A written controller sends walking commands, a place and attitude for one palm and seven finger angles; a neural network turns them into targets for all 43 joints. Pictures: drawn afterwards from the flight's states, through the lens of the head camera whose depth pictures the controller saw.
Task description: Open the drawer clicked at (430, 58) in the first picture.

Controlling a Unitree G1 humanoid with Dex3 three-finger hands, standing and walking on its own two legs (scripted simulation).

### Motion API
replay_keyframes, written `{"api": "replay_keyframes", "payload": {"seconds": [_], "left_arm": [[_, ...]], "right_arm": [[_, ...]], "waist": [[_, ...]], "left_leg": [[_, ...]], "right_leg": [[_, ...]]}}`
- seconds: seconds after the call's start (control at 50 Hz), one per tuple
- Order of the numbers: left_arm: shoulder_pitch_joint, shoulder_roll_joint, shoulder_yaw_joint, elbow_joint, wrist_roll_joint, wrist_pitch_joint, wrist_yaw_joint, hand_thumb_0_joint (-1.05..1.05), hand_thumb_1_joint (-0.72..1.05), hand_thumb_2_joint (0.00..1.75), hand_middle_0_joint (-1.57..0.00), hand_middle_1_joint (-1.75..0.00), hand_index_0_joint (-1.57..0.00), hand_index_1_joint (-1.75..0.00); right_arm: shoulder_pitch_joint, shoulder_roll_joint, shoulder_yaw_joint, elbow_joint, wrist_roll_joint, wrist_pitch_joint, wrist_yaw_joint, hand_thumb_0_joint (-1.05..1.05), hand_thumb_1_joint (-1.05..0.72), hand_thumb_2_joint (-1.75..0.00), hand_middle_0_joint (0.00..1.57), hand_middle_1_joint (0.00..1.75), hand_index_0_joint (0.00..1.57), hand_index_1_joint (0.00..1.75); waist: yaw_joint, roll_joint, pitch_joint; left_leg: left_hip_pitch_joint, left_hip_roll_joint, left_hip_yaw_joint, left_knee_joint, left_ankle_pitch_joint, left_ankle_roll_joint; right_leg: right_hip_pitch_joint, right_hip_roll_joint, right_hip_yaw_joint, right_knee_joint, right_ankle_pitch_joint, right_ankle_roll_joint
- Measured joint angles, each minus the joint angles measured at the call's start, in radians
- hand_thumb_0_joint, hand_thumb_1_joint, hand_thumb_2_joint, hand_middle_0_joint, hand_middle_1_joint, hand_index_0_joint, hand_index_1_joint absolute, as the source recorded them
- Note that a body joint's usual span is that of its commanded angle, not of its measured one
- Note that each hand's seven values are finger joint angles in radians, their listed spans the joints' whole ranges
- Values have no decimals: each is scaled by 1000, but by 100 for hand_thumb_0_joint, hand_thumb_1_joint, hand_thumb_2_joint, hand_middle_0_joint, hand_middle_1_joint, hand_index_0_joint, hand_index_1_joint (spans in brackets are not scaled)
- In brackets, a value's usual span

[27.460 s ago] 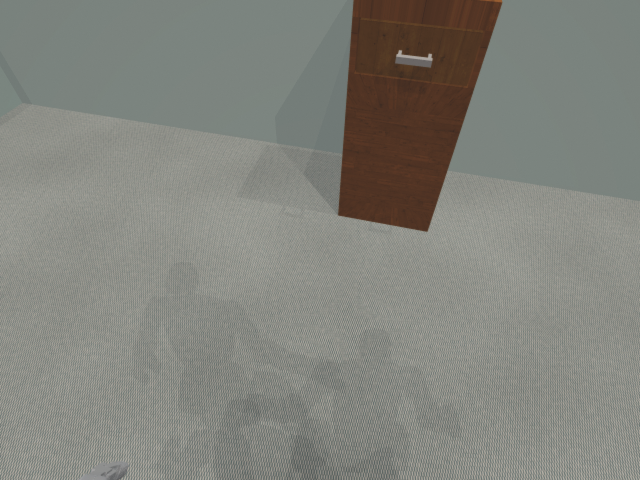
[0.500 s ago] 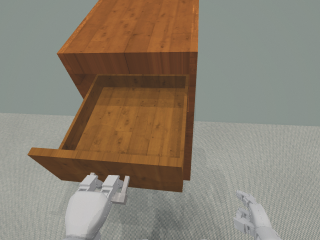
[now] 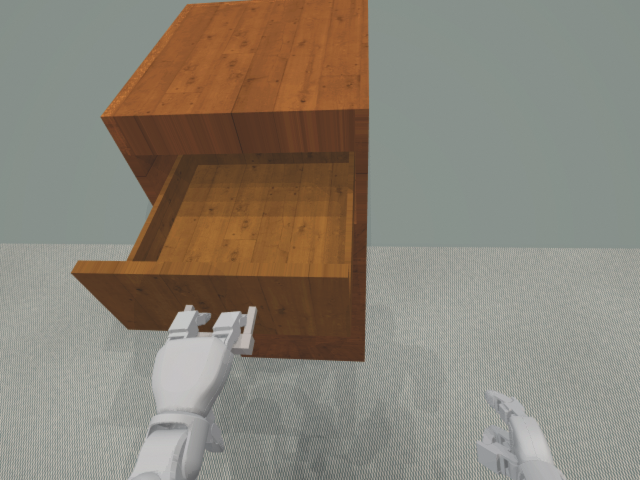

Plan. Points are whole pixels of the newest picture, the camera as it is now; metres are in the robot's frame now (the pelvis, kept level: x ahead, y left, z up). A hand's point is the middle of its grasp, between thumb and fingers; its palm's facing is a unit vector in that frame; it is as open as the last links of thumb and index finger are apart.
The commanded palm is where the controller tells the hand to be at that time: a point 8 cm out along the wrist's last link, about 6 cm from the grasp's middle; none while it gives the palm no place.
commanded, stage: lift the hand off the handle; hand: left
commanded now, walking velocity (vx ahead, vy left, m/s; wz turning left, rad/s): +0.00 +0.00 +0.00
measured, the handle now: (216, 328) +0.30 +0.18 +0.01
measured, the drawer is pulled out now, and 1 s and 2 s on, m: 0.23 0.23 0.23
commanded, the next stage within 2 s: draw the hand back to the body in 1.70 s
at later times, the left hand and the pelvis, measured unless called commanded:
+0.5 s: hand (213, 377) +0.24 +0.17 -0.01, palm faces +0.01 -0.11 -0.99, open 14.5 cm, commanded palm +0.22 +0.18 +0.06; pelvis +0.02 +0.01 +0.00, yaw +1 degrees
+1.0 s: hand (195, 369) +0.24 +0.17 +0.04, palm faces +0.00 -0.15 -0.99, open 15.2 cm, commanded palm +0.22 +0.18 +0.13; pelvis +0.02 +0.01 +0.01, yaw +1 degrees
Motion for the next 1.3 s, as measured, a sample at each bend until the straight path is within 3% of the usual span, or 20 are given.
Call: {"api": "replay_keyframes", "payload": {"seconds": [0.22,0.42,0.56,0.66,0.78,1.02,1.3], "left_arm": [[63,-11,-33,-56,18,10,46,0,-49,30,-31,-65,-47,-52],[29,-11,-81,-34,26,20,60,0,-49,30,-33,-64,-48,-51],[32,7,-85,-50,6,31,-8,0,-49,30,-31,-61,-46,-47],[73,24,-61,-108,-36,12,-40,0,-49,30,-30,-55,-43,-43],[92,34,-60,-174,-25,10,-26,0,-49,30,-28,-43,-37,-40],[54,79,-65,-206,-82,14,-125,0,-49,30,-32,-39,-36,-40],[-29,94,-44,-327,-95,39,-191,0,-49,30,-31,-37,-25,-34]], "right_arm": [[6,12,-6,21,-6,0,29,1,-91,-90,19,30,19,30],[-35,33,15,28,-6,3,28,1,-91,-90,20,30,20,30],[-61,44,23,11,-6,10,25,1,-91,-90,20,30,20,30],[-53,43,22,-10,-13,4,26,1,-91,-90,20,30,20,30],[-37,19,9,11,-21,8,35,1,-91,-90,20,30,20,30],[-37,26,17,45,-11,-6,15,1,-91,-90,19,30,19,30],[-69,22,37,67,7,2,26,1,-91,-90,19,30,20,30]], "waist": [[13,13,-20],[42,15,-18],[37,15,-8],[27,15,5],[42,22,17],[51,43,53],[77,61,70]], "left_leg": [[-26,-6,4,41,-40,8],[-21,-14,-16,51,-50,11],[25,-11,-15,24,-42,10],[63,-7,-10,-4,-34,9],[91,-7,-16,-25,-25,9],[190,-8,-17,-120,23,10],[301,-10,-20,-239,83,15]], "right_leg": [[-26,-6,5,40,-39,10],[-10,-14,-13,43,-53,13],[34,-12,-11,17,-45,13],[69,-6,-7,-9,-36,11],[103,-6,-12,-35,-26,11],[201,-6,-11,-125,18,13],[317,-7,-11,-251,79,21]]}}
